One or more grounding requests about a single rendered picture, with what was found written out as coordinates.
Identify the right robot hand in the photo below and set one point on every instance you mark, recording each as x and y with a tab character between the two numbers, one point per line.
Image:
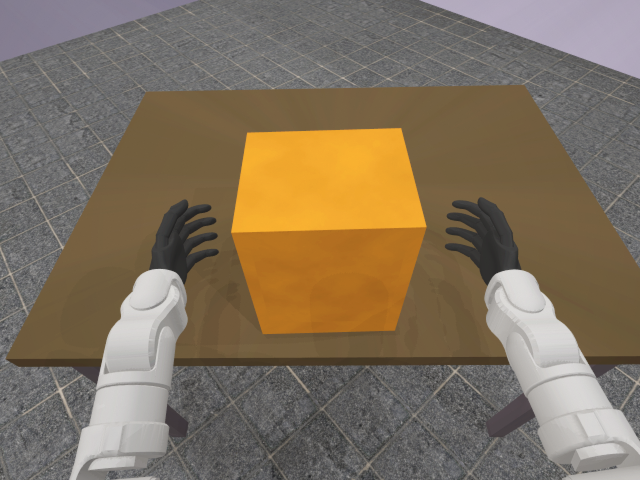
496	250

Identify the left robot hand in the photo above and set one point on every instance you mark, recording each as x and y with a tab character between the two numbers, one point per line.
172	247

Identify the robot left forearm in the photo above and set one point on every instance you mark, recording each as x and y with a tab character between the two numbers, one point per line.
127	425

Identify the robot right forearm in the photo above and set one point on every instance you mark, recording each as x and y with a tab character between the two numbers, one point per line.
578	425

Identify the carton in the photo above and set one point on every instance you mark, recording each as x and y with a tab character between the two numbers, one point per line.
327	226

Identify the table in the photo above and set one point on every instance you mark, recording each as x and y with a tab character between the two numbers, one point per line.
463	143

